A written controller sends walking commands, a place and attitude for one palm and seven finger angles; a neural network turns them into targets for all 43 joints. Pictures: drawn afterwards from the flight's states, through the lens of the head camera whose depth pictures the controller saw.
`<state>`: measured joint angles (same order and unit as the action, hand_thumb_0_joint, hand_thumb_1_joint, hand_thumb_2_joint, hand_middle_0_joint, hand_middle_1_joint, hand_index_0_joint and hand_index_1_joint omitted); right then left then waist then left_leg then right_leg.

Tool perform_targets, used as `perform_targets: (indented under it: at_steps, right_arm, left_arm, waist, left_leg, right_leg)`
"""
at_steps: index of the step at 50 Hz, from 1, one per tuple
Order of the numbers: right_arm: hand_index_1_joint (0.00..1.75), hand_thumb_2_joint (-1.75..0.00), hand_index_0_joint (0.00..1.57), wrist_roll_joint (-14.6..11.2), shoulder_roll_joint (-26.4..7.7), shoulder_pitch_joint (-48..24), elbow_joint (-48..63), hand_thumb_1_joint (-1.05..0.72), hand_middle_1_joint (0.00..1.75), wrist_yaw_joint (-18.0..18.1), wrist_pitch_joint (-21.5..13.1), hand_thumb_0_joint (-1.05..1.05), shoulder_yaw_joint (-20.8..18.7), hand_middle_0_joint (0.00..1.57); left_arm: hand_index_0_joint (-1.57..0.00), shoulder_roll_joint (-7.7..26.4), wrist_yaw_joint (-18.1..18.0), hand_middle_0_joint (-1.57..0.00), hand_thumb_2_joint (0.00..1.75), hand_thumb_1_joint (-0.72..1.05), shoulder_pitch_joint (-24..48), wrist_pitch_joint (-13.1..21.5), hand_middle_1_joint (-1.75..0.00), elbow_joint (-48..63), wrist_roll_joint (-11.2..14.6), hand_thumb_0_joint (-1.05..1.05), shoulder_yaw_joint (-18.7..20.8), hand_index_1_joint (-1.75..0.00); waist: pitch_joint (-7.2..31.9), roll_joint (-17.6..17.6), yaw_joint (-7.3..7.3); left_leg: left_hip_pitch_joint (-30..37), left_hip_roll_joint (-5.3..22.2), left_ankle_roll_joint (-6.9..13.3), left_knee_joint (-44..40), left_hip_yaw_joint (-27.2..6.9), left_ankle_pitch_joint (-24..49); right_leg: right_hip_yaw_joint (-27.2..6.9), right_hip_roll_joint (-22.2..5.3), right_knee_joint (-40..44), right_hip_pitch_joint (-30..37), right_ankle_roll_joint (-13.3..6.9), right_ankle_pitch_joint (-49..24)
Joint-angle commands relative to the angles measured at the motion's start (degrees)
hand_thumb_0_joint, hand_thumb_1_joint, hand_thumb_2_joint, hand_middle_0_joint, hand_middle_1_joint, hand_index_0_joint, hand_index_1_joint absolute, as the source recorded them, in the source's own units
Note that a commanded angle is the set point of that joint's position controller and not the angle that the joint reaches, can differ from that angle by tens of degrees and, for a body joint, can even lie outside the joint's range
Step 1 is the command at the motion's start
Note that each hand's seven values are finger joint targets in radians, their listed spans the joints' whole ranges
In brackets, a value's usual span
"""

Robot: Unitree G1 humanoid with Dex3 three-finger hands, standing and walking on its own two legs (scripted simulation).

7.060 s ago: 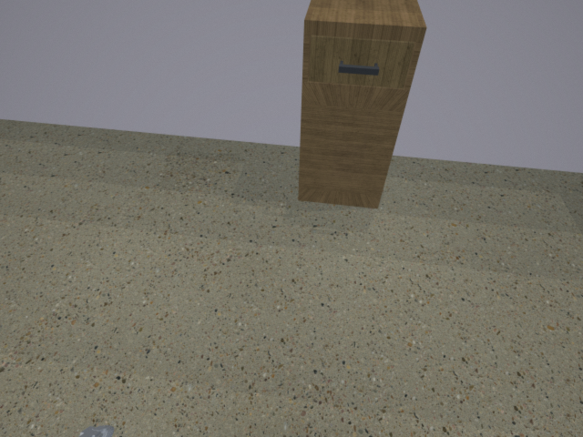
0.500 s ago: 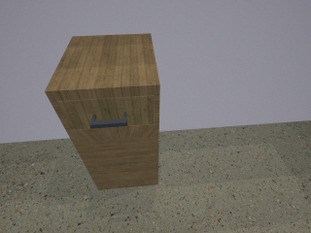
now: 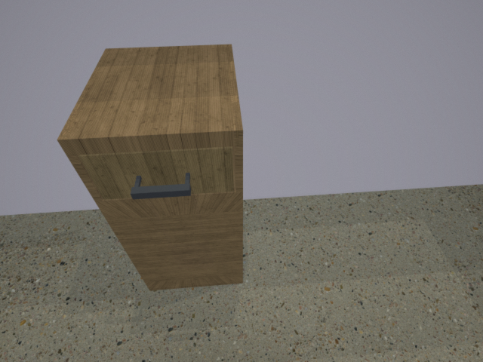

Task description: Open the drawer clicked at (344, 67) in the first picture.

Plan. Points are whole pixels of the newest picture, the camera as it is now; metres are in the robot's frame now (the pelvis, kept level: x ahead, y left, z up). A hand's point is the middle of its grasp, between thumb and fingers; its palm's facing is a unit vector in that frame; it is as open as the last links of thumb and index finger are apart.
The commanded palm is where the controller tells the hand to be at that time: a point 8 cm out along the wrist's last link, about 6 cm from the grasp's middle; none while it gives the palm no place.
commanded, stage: come to a stop and stand still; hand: left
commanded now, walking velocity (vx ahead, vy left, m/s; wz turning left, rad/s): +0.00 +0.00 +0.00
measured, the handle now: (162, 184) +0.51 +0.22 -0.06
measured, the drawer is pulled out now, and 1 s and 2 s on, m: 0.00 0.00 0.00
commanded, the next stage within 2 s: look again from close up in 0.70 s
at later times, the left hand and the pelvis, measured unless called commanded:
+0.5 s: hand out of the picture +0.01 +0.15 -0.18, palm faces +0.05 -0.98 -0.20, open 7.4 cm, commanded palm none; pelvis +0.04 -0.01 +0.00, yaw +0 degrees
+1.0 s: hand out of the picture +0.02 +0.17 -0.19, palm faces -0.02 -0.98 -0.20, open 7.4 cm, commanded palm none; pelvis +0.03 +0.01 -0.01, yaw -2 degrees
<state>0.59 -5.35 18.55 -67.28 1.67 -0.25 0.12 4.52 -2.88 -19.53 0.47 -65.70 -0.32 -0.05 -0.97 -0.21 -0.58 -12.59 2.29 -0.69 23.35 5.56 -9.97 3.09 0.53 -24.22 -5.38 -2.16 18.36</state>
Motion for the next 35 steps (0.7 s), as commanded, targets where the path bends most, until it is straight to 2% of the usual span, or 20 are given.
perform_targets:
  at_steps: [1,4,7,14,16,18,24,26,29,35]
  right_arm:
    - [0.30,-0.90,0.20,-0.16,-4.74,3.53,1.11,-0.90,0.30,0.71,-0.46,0.00,-1.01,0.20]
    - [0.30,-0.90,0.20,-0.17,-4.92,2.71,1.06,-0.90,0.30,0.70,-0.36,0.00,-0.91,0.20]
    - [0.30,-0.90,0.20,-0.20,-5.35,2.16,1.31,-0.90,0.30,0.69,-0.33,0.00,-0.95,0.20]
    - [0.30,-0.90,0.20,-0.13,-6.12,1.11,1.69,-0.90,0.30,0.93,-0.54,0.00,-0.76,0.20]
    - [0.30,-0.90,0.20,-0.13,-6.32,0.85,1.66,-0.90,0.30,0.99,-0.47,0.00,-0.75,0.20]
    - [0.30,-0.90,0.20,-0.13,-6.61,0.49,1.74,-0.90,0.30,1.02,-0.43,0.00,-0.75,0.20]
    - [0.30,-0.90,0.20,-0.18,-6.78,0.07,1.76,-0.90,0.30,1.13,-0.28,0.00,-0.68,0.20]
    - [0.30,-0.90,0.20,-0.16,-6.94,-0.28,1.83,-0.90,0.30,1.19,-0.25,0.00,-0.66,0.20]
    - [0.30,-0.90,0.20,-0.19,-6.92,-0.18,1.78,-0.90,0.30,1.23,-0.15,0.00,-0.64,0.20]
    - [0.30,-0.90,0.20,-0.16,-7.24,-0.30,1.76,-0.90,0.30,1.32,-0.18,0.00,-0.68,0.20]
  left_arm:
    - [-0.20,4.77,-0.20,-0.20,0.90,0.90,-5.64,0.78,-0.30,0.60,-0.06,0.00,0.60,-0.30]
    - [-0.20,4.99,-0.24,-0.20,0.90,0.90,-5.69,0.75,-0.30,0.71,-0.12,0.00,0.56,-0.30]
    - [-0.20,5.33,-0.25,-0.20,0.90,0.90,-6.05,0.81,-0.30,0.61,-0.17,0.00,0.55,-0.30]
    - [-0.20,6.33,-0.32,-0.20,0.90,0.90,-5.88,0.96,-0.30,0.74,-0.17,0.00,0.77,-0.30]
    - [-0.20,6.67,-0.35,-0.20,0.90,0.90,-5.77,0.95,-0.30,0.71,-0.12,0.00,0.79,-0.30]
    - [-0.20,6.78,-0.38,-0.20,0.90,0.90,-5.51,0.83,-0.30,0.88,-0.15,0.00,0.78,-0.30]
    - [-0.20,7.67,-0.54,-0.20,0.90,0.90,-5.73,0.79,-0.30,0.97,-0.12,0.00,0.96,-0.30]
    - [-0.20,7.86,-0.55,-0.20,0.90,0.90,-5.81,0.75,-0.30,1.03,-0.04,0.00,1.03,-0.30]
    - [-0.20,8.19,-0.64,-0.20,0.90,0.90,-5.68,0.69,-0.30,1.26,-0.08,0.00,1.15,-0.30]
    - [-0.20,8.29,-0.50,-0.20,0.90,0.90,-4.99,0.59,-0.30,1.27,-0.02,0.00,1.18,-0.30]
  waist:
    - [-3.95,0.97,0.24]
    - [-5.25,1.16,0.33]
    - [-4.52,1.40,0.35]
    - [-2.63,1.22,0.47]
    - [-2.50,2.02,0.46]
    - [-2.58,1.06,0.47]
    - [-2.50,2.85,0.58]
    - [-2.12,2.25,0.73]
    - [-2.76,3.21,0.70]
    - [-3.02,1.43,0.65]
  left_leg:
    - [5.59,4.63,1.89,-2.05,-5.36,7.65]
    - [5.46,4.63,1.72,-1.98,-5.21,7.64]
    - [6.39,4.70,1.78,-1.74,-5.10,8.58]
    - [7.31,4.76,1.64,-0.67,-4.38,13.10]
    - [7.34,4.67,1.52,-0.55,-4.27,12.97]
    - [7.59,4.63,1.52,-0.22,-4.23,13.83]
    - [7.20,4.44,1.28,0.46,-3.50,14.10]
    - [7.43,4.33,1.26,0.74,-3.30,14.04]
    - [6.90,4.27,1.19,0.99,-3.05,13.85]
    - [7.74,4.51,1.18,0.55,-3.40,14.44]
  right_leg:
    - [-6.05,-6.29,6.69,-8.34,0.34,-11.68]
    - [-5.84,-6.35,6.77,-8.74,0.41,-12.13]
    - [-5.95,-6.41,6.71,-8.03,0.51,-13.78]
    - [-5.51,-6.92,5.62,-4.67,0.67,-23.04]
    - [-5.47,-7.01,5.47,-3.99,0.75,-24.82]
    - [-5.43,-6.95,5.40,-3.85,0.74,-25.19]
    - [-4.99,-7.38,5.08,-2.00,1.51,-31.18]
    - [-5.11,-7.49,5.04,-1.56,1.64,-32.28]
    - [-4.80,-7.47,4.98,-1.13,2.07,-33.91]
    - [-4.94,-7.22,5.47,-1.58,1.49,-30.82]
